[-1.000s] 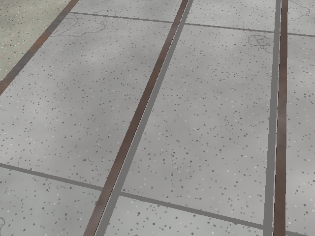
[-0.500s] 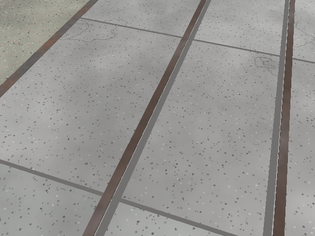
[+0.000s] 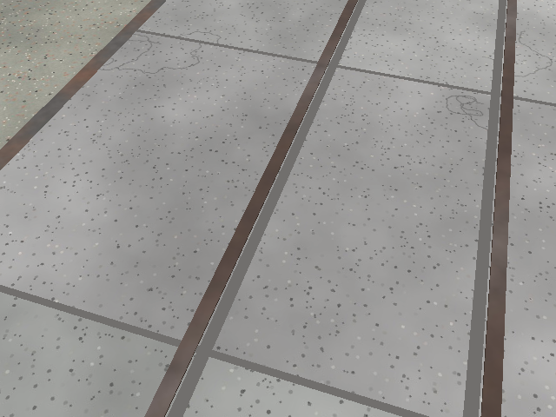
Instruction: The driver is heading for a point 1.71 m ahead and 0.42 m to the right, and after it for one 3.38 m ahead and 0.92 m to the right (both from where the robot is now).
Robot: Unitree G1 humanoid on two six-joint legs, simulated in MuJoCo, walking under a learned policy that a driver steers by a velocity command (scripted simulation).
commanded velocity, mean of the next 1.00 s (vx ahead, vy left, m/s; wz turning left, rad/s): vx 0.00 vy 0.00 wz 0.00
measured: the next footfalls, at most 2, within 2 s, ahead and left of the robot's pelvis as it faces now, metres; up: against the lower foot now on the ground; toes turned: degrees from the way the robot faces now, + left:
left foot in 1.66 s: +0.43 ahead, +0.09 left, +0.00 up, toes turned +1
